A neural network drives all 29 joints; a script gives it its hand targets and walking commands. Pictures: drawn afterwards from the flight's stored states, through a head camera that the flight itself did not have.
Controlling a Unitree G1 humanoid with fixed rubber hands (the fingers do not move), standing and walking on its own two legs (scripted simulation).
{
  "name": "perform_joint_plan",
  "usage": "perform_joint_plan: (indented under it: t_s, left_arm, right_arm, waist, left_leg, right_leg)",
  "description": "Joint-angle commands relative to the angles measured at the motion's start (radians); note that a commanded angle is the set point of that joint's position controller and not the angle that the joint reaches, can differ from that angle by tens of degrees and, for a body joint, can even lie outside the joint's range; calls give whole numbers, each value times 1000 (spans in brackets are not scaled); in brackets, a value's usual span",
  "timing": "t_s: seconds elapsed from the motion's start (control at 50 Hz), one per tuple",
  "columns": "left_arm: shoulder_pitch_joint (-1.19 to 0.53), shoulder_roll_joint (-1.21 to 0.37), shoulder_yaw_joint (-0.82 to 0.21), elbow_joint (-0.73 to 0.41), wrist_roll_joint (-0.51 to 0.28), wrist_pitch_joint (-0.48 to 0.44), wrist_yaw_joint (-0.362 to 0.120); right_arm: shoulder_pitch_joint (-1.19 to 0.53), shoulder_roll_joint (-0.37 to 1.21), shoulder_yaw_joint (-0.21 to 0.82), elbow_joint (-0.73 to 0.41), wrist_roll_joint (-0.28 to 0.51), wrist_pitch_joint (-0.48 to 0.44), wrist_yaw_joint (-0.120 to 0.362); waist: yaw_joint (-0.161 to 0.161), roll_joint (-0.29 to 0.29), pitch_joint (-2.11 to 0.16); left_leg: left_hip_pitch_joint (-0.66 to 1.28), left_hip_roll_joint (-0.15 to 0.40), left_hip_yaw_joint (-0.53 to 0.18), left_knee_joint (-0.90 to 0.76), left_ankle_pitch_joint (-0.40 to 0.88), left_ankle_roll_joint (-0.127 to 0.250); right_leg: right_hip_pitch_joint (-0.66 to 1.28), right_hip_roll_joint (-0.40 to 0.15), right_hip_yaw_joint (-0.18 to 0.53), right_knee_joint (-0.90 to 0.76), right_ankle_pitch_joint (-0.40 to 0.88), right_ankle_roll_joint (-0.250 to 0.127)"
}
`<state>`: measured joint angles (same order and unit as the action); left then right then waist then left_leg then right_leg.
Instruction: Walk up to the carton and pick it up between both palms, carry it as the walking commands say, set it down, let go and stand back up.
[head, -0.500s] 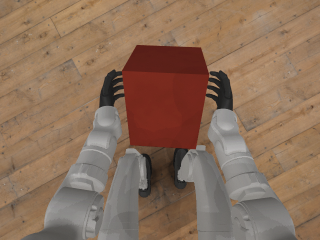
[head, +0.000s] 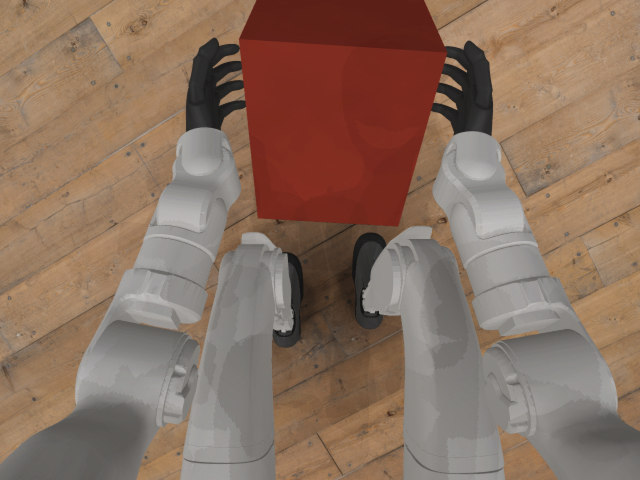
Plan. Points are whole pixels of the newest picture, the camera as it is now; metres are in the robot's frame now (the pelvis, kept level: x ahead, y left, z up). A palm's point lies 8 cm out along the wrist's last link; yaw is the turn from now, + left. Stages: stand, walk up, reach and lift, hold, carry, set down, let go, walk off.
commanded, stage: set down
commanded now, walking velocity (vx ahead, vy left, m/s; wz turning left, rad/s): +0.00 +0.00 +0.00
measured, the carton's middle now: (335, 107) +0.49 +0.00 -0.28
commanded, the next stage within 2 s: none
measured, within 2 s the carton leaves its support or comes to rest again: neither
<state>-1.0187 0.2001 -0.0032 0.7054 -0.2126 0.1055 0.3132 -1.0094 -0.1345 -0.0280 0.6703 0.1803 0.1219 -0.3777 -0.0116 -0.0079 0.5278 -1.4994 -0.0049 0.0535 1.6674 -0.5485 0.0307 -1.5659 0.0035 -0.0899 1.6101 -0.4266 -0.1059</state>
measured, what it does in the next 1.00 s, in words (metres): lowers itself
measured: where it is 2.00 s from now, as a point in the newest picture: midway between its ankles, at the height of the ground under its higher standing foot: (326, 306)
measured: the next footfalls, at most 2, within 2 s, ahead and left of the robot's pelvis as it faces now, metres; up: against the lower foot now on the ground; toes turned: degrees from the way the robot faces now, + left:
none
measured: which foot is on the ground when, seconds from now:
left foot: down 0.00-1.00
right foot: down 0.00-1.00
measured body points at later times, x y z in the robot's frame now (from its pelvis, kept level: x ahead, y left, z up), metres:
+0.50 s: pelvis -0.02 +0.00 -0.09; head +0.33 -0.02 +0.18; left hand +0.51 +0.15 -0.25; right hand +0.51 -0.14 -0.25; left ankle +0.11 +0.11 -0.51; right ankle +0.15 -0.07 -0.51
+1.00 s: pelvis -0.01 +0.01 -0.16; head +0.34 -0.01 +0.11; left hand +0.56 +0.16 -0.30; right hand +0.56 -0.13 -0.30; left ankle +0.11 +0.11 -0.51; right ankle +0.15 -0.07 -0.51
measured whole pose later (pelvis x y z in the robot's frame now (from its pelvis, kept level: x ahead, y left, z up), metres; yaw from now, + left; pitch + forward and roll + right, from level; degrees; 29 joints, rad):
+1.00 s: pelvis -0.01 +0.01 -0.16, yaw +0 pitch +25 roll +3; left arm -1.48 0.29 0.19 1.05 -0.16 0.18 0.15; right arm -1.53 -0.24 -0.08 1.07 0.18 0.18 -0.27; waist -0.01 -0.01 0.52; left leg -1.99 -0.02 0.08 2.17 -0.62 0.03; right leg -2.09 0.00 -0.08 2.10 -0.45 -0.12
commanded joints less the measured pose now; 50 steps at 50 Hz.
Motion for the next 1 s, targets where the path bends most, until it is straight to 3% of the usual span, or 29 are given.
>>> perform_joint_plan:
  t_s: [0.0, 0.02, 0.04, 0.08, 0.1, 0.16, 0.2, 0.24, 0.3, 0.34, 0.4, 0.42, 0.46, 0.54, 0.56, 0.6, 0.62, 0.68, 0.72, 0.74, 0.76, 0.78, 0.8, 0.84, 0.86, 0.9, 0.94, 0.96, 0.98]
  left_arm:
    - [-655, -215, -178, -263, -92, -42, -108]
    - [-664, -222, -172, -242, -91, -40, -113]
    - [-685, -261, -166, -183, -85, -38, -123]
    - [-704, -281, -138, -105, -65, -41, -137]
    - [-733, -310, -131, -74, -60, -42, -149]
    - [-779, -408, -99, 7, -19, -49, -187]
    - [-830, -488, -84, 77, 4, -43, -220]
    - [-893, -575, -91, 65, 21, -43, -247]
    - [-964, -638, -99, 45, 19, -33, -283]
    - [-1057, -635, -142, -65, -7, -34, -290]
    - [-1172, -608, -215, -205, -70, -25, -283]
    - [-1192, -613, -229, -221, -80, -19, -278]
    - [-1242, -562, -218, -226, -95, -8, -265]
    - [-1217, -588, -139, -77, -56, 18, -280]
    - [-1203, -599, -119, -48, -36, 18, -285]
    - [-1220, -596, -57, 33, 5, 22, -314]
    - [-1204, -628, -32, 81, 32, 27, -331]
    - [-1192, -709, 1, 138, 64, 35, -373]
    - [-1246, -711, -3, 82, 59, 27, -393]
    - [-1237, -728, -10, 91, 59, 29, -404]
    - [-1212, -746, -5, 95, 57, 33, -416]
    - [-1221, -775, -30, 80, 43, 36, -421]
    - [-1220, -778, -31, 66, 43, 37, -424]
    - [-1284, -771, -81, -31, 8, 30, -425]
    - [-1282, -788, -101, -21, -9, 34, -429]
    - [-1257, -791, -97, 53, -8, 56, -435]
    - [-1241, -789, -76, 103, 20, 71, -450]
    - [-1235, -798, -62, 102, 35, 71, -459]
    - [-1218, -813, -51, 134, 40, 84, -470]
  right_arm:
    - [-655, 223, 298, -245, 111, -29, 117]
    - [-682, 246, 298, -219, 115, -25, 124]
    - [-695, 270, 287, -180, 105, -26, 134]
    - [-706, 327, 280, -82, 98, -22, 151]
    - [-716, 357, 273, -50, 82, -22, 159]
    - [-758, 473, 275, 62, 70, -20, 195]
    - [-805, 529, 251, 98, 21, -22, 219]
    - [-851, 623, 245, 113, 8, -18, 247]
    - [-945, 676, 244, 60, -5, -20, 270]
    - [-967, 733, 259, 35, 9, -7, 278]
    - [-1062, 699, 307, -83, 55, 3, 264]
    - [-1095, 699, 323, -107, 78, 7, 261]
    - [-1169, 675, 334, -137, 99, 18, 252]
    - [-1278, 655, 316, -102, 89, 23, 268]
    - [-1247, 661, 283, -32, 73, 26, 278]
    - [-1201, 688, 218, 121, 28, 45, 303]
    - [-1213, 725, 203, 138, 16, 45, 323]
    - [-1179, 788, 143, 195, -16, 44, 365]
    - [-1132, 834, 117, 237, -38, 53, 383]
    - [-1123, 833, 110, 228, -45, 49, 390]
    - [-1114, 862, 131, 223, -42, 54, 398]
    - [-1113, 861, 140, 199, -42, 51, 405]
    - [-1132, 866, 152, 174, -31, 48, 413]
    - [-1129, 861, 162, 150, -15, 47, 417]
    - [-1149, 852, 179, 122, -9, 44, 416]
    - [-1158, 818, 181, 150, -14, 49, 414]
    - [-1107, 831, 136, 245, -36, 63, 436]
    - [-1074, 849, 127, 278, -45, 74, 449]
    - [-1103, 826, 115, 252, -50, 72, 460]
  waist:
    - [107, -28, -1802]
    - [124, -36, -1798]
    - [104, -37, -1753]
    - [124, -42, -1699]
    - [111, -48, -1675]
    - [137, -37, -1661]
    - [110, -49, -1645]
    - [116, -25, -1727]
    - [88, -13, -1830]
    - [96, -13, -1951]
    - [74, -24, -2181]
    - [90, -19, -2214]
    - [99, -43, -2176]
    - [125, -57, -1992]
    - [114, -46, -1926]
    - [121, -51, -1742]
    - [132, -45, -1673]
    - [108, -29, -1670]
    - [86, -29, -1686]
    - [81, -18, -1695]
    - [93, -47, -1731]
    - [68, -37, -1757]
    - [85, -30, -1764]
    - [66, -30, -1835]
    - [48, -21, -1864]
    - [38, -24, -1794]
    - [37, -3, -1602]
    - [50, -6, -1552]
    - [43, -4, -1497]
  left_leg:
    - [290, -108, -104, -162, 239, 33]
    - [272, -109, -106, -155, 230, 36]
    - [240, -111, -104, -149, 200, 36]
    - [215, -108, -106, -142, 180, 38]
    - [173, -110, -106, -127, 166, 37]
    - [98, -110, -94, -86, 151, 40]
    - [59, -115, -92, -51, 156, 36]
    - [59, -117, -87, -15, 184, 30]
    - [46, -122, -82, 42, 220, 26]
    - [65, -123, -73, 64, 260, 24]
    - [107, -130, -60, 105, 297, 23]
    - [111, -131, -55, 113, 301, 24]
    - [78, -130, -49, 118, 255, 34]
    - [-28, -124, -45, 138, 162, 41]
    - [-45, -119, -46, 138, 144, 38]
    - [-163, -115, -34, 155, 54, 43]
    - [-210, -111, -35, 163, 39, 43]
    - [-227, -107, -39, 185, 52, 45]
    - [-243, -109, -37, 213, 79, 42]
    - [-251, -112, -38, 221, 98, 39]
    - [-264, -114, -38, 237, 116, 40]
    - [-243, -120, -37, 244, 137, 36]
    - [-230, -120, -31, 254, 155, 34]
    - [-206, -127, -34, 273, 194, 30]
    - [-196, -127, -33, 281, 203, 27]
    - [-235, -127, -27, 292, 155, 25]
    - [-284, -120, -36, 277, 82, 29]
    - [-314, -118, -30, 286, 60, 30]
    - [-329, -117, -36, 285, 57, 30]
  right_leg:
    - [843, 97, 259, -93, 218, 57]
    - [835, 94, 261, -85, 206, 58]
    - [808, 97, 264, -89, 177, 58]
    - [730, 97, 252, -76, 145, 62]
    - [706, 101, 259, -70, 133, 62]
    - [661, 106, 271, -39, 108, 66]
    - [609, 114, 263, -12, 129, 69]
    - [611, 120, 267, 28, 162, 68]
    - [640, 121, 269, 66, 200, 71]
    - [689, 125, 268, 103, 262, 73]
    - [842, 120, 271, 154, 345, 71]
    - [872, 118, 275, 162, 356, 67]
    - [872, 113, 279, 168, 306, 74]
    - [764, 105, 273, 181, 192, 71]
    - [710, 105, 258, 184, 170, 69]
    - [614, 103, 274, 172, 80, 64]
    - [553, 110, 271, 187, 61, 66]
    - [513, 116, 255, 220, 89, 59]
    - [502, 117, 254, 243, 136, 62]
    - [507, 119, 249, 260, 171, 60]
    - [541, 115, 257, 277, 204, 61]
    - [536, 119, 241, 297, 238, 61]
    - [520, 120, 237, 309, 249, 63]
    - [538, 118, 225, 341, 306, 59]
    - [553, 118, 215, 357, 330, 58]
    - [536, 111, 212, 362, 279, 58]
    - [382, 113, 184, 371, 179, 57]
    - [346, 110, 186, 372, 140, 53]
    - [297, 110, 173, 381, 134, 52]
